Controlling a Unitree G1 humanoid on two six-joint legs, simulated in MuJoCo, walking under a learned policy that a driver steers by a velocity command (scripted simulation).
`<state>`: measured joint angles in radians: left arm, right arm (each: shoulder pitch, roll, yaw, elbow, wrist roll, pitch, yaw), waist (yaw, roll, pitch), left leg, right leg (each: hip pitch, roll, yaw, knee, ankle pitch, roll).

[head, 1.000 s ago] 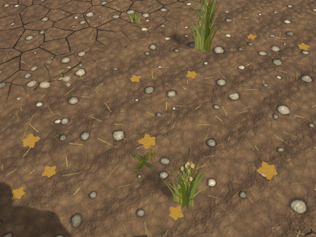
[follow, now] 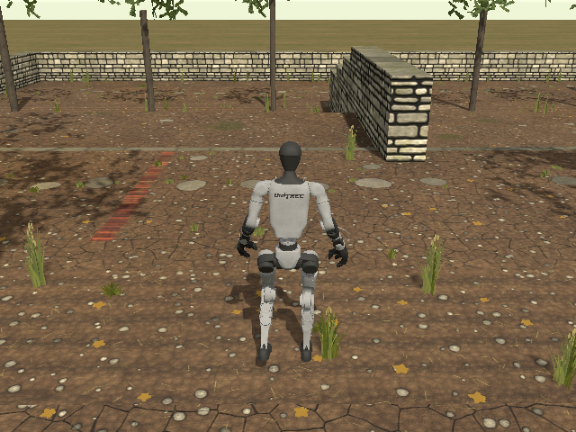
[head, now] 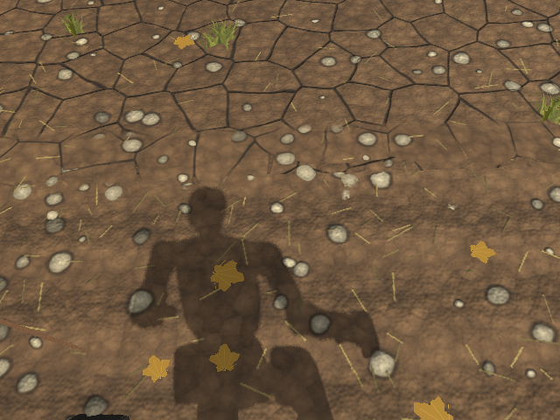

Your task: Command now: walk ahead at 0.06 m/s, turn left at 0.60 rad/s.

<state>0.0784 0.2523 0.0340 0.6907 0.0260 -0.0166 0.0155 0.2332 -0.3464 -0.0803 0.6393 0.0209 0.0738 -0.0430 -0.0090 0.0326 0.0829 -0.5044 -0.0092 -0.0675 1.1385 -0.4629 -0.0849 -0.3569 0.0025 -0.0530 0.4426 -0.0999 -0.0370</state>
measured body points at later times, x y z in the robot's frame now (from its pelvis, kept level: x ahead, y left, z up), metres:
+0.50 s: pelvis +0.02 +0.05 +0.02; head +0.03 +0.09 +0.46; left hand +0.10 +0.37 -0.10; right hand +0.21 -0.19 -0.06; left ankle +0.00 +0.14 -0.73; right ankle +0.11 -0.10 -0.67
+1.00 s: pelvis +0.20 +0.08 +0.01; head +0.23 +0.08 +0.46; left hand +0.07 +0.32 -0.11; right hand +0.47 -0.07 -0.08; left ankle +0.25 +0.28 -0.68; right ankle +0.16 -0.06 -0.73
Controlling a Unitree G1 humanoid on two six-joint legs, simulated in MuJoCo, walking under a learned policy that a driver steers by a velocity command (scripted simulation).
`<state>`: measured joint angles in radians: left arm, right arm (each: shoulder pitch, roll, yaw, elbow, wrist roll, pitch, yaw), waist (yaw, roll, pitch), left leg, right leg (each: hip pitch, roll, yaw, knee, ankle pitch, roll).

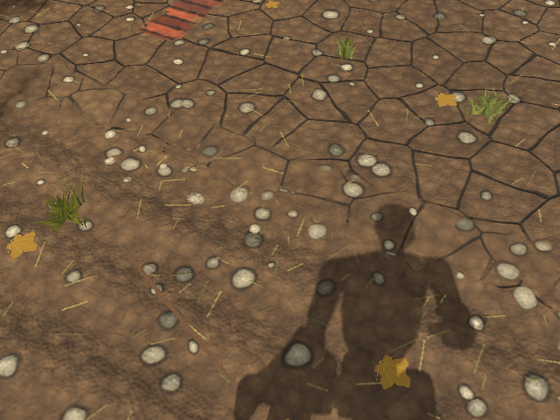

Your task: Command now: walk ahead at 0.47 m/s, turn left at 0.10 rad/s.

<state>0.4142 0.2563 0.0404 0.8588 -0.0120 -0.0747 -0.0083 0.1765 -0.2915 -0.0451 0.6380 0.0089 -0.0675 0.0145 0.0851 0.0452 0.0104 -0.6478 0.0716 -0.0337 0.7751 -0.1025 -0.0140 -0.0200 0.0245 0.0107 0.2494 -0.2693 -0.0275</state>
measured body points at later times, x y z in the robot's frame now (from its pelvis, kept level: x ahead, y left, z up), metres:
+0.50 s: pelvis +0.28 +0.06 +0.00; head +0.30 +0.06 +0.45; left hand +0.47 +0.31 -0.09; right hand +0.32 -0.23 -0.11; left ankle +0.23 +0.14 -0.75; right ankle +0.46 -0.12 -0.68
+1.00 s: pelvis +0.57 +0.00 +0.00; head +0.59 -0.01 +0.45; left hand +0.60 +0.27 -0.12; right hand +0.74 -0.27 -0.10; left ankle +0.70 +0.18 -0.68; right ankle +0.54 -0.09 -0.75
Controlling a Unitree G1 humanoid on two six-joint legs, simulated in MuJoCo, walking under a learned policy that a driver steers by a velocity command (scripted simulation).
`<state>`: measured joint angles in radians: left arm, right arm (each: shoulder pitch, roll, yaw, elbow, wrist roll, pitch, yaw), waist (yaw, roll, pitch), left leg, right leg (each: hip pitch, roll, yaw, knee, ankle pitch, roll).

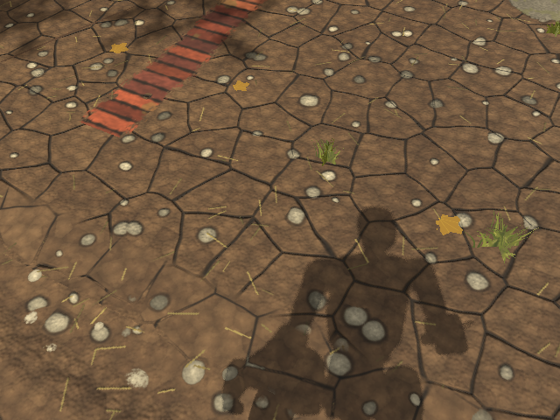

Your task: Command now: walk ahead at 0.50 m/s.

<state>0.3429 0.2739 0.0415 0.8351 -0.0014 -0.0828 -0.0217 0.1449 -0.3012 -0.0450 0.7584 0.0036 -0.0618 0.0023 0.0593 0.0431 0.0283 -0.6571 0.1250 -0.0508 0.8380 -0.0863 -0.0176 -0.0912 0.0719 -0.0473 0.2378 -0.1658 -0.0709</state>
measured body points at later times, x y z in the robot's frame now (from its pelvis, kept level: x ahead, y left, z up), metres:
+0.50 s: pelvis +0.23 +0.06 +0.00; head +0.27 +0.06 +0.44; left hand +0.40 +0.33 -0.12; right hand +0.30 -0.23 -0.12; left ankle +0.27 +0.16 -0.75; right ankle +0.28 -0.09 -0.69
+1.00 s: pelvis +0.29 +0.02 -0.01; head +0.33 -0.01 +0.44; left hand +0.57 +0.21 -0.09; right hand +0.32 -0.30 -0.12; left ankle +0.39 +0.16 -0.71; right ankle +0.30 -0.08 -0.75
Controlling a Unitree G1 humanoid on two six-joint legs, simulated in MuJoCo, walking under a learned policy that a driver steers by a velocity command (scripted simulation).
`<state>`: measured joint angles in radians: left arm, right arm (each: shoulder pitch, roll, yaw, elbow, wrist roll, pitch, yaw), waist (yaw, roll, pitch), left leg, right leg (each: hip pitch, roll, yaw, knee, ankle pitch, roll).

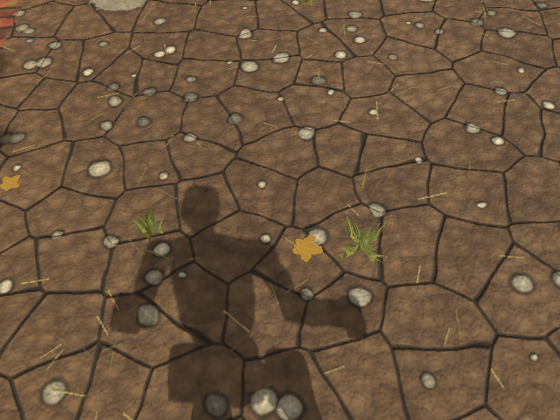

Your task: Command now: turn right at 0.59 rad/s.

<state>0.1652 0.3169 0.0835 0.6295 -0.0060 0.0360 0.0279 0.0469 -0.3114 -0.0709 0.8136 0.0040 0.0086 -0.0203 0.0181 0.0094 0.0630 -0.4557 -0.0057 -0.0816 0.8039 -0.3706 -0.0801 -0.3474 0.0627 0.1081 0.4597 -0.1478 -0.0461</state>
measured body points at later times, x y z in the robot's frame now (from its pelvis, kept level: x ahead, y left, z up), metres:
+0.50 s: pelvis +0.00 +0.01 +0.00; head +0.03 +0.01 +0.44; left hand +0.20 +0.25 -0.10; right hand +0.05 -0.28 -0.13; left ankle +0.03 +0.15 -0.74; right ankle -0.04 -0.11 -0.74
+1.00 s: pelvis +0.00 -0.01 +0.00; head +0.00 -0.01 +0.45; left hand +0.16 +0.23 -0.12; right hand +0.01 -0.30 -0.14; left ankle +0.03 +0.15 -0.74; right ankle -0.04 -0.11 -0.74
